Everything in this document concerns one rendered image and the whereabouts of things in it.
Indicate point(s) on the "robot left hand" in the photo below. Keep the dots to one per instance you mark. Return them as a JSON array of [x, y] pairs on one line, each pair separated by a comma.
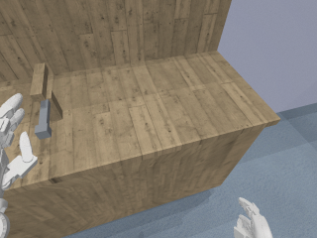
[[10, 117]]

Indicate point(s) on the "counter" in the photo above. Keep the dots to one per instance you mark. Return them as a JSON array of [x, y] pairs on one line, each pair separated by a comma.
[[144, 109]]

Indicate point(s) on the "robot left forearm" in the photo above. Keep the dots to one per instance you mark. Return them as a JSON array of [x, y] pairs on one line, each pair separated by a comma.
[[4, 220]]

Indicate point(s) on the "tap lever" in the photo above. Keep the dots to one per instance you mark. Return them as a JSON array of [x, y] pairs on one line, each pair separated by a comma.
[[43, 130]]

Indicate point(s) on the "robot right hand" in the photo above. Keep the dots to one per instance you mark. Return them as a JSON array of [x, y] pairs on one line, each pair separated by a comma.
[[257, 227]]

